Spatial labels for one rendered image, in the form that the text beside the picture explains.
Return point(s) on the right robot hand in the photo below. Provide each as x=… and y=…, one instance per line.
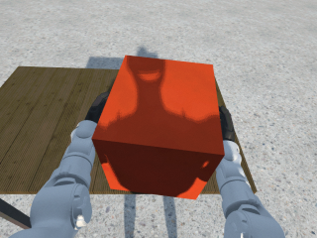
x=227, y=126

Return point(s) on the robot left upper arm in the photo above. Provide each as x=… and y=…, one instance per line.
x=58, y=212

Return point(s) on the left robot hand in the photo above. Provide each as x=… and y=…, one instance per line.
x=97, y=107

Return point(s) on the left robot forearm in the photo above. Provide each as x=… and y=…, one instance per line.
x=77, y=161

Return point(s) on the robot right upper arm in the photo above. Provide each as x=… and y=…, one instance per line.
x=245, y=224

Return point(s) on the right robot forearm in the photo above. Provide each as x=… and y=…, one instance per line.
x=234, y=186

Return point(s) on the carton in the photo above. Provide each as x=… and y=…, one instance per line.
x=160, y=129

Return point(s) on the table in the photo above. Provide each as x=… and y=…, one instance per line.
x=39, y=108

